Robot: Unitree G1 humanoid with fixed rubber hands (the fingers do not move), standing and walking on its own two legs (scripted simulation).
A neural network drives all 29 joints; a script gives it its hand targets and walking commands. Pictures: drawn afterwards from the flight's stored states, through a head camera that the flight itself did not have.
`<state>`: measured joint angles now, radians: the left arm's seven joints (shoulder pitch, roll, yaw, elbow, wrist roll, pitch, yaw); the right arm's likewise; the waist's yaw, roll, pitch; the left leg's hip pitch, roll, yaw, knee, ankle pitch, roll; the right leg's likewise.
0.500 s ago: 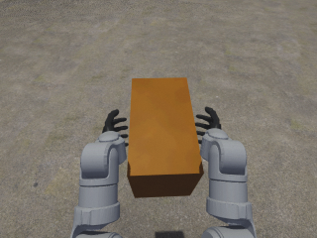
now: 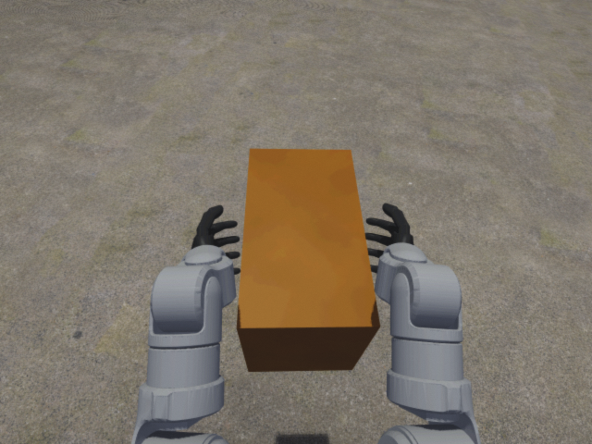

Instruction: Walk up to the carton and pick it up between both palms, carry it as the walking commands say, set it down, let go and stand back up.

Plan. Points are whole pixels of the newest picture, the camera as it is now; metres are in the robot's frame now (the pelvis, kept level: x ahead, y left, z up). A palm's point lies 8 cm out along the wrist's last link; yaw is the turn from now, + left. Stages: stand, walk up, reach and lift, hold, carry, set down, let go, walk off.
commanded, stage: carry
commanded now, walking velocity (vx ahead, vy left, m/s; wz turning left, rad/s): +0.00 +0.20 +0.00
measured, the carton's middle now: (300, 258) +0.38 +0.01 +0.01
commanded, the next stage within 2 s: none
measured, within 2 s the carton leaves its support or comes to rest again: neither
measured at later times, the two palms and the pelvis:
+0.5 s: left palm (178, 278) +0.28 +0.15 +0.12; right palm (384, 283) +0.29 -0.09 +0.10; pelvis -0.03 +0.03 +0.00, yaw +2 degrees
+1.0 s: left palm (74, 315) +0.24 +0.26 +0.09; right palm (291, 315) +0.25 +0.02 +0.10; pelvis -0.08 +0.14 +0.00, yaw -1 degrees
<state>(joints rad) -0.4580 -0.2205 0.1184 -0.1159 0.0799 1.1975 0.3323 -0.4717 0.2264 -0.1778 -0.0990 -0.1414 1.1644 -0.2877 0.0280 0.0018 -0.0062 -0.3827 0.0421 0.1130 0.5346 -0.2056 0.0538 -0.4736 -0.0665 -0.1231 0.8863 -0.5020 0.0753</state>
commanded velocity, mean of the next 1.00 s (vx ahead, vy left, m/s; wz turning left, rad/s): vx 0.00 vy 0.20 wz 0.00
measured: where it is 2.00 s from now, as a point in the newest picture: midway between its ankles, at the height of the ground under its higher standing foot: outside the picture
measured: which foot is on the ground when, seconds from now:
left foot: down 0.00-0.18, up 0.20-0.62, down 0.64-1.00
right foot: up 0.00-0.16, down 0.18-0.64, up 0.66-1.00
